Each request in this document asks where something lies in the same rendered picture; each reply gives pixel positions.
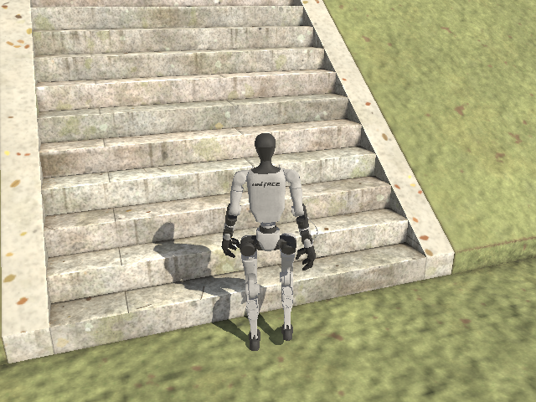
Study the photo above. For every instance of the robot left forearm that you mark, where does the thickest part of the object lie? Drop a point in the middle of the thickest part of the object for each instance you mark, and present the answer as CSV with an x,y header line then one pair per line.
x,y
229,225

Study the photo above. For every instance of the robot right upper arm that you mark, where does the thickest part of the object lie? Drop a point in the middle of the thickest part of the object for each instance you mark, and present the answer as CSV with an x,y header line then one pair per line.
x,y
293,178

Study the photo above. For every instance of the left robot hand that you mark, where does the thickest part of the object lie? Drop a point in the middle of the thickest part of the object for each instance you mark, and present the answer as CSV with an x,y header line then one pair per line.
x,y
228,244

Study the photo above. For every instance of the robot right forearm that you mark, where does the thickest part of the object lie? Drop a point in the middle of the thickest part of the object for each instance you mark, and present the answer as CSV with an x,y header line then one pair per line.
x,y
304,229

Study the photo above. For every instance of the humanoid robot torso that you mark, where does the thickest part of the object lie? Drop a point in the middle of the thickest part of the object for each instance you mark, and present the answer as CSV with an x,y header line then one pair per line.
x,y
267,203

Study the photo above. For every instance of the right robot hand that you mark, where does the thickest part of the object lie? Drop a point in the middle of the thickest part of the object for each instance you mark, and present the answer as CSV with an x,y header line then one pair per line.
x,y
310,258

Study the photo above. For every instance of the right robot thigh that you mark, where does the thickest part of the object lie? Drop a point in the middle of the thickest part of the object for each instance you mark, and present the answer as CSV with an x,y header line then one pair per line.
x,y
288,251

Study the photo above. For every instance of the robot left upper arm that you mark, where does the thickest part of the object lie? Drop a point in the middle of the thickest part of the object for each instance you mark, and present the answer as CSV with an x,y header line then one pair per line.
x,y
239,179

